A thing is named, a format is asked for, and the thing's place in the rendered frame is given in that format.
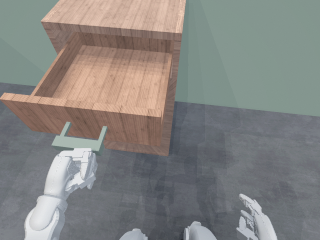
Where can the left robot forearm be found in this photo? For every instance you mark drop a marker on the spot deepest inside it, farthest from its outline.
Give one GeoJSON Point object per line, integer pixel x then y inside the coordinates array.
{"type": "Point", "coordinates": [46, 220]}

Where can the right robot hand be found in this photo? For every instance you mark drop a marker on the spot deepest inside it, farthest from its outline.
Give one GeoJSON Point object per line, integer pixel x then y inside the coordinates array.
{"type": "Point", "coordinates": [260, 226]}

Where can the handle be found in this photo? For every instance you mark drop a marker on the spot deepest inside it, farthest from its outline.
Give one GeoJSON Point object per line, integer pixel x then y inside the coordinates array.
{"type": "Point", "coordinates": [64, 143]}

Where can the left robot hand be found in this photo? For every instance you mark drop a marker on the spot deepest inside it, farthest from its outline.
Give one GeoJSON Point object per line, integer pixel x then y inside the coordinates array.
{"type": "Point", "coordinates": [79, 163]}

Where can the right robot shin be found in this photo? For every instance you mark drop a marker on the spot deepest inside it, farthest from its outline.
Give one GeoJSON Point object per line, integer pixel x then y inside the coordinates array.
{"type": "Point", "coordinates": [196, 223]}

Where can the cabinet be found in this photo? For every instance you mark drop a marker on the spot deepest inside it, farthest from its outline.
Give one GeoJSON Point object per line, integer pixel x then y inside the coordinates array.
{"type": "Point", "coordinates": [154, 19]}

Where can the robot right thigh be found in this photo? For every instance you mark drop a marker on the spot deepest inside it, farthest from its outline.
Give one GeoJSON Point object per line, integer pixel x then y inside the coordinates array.
{"type": "Point", "coordinates": [197, 232]}

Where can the drawer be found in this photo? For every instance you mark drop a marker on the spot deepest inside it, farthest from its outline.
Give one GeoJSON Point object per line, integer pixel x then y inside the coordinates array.
{"type": "Point", "coordinates": [97, 80]}

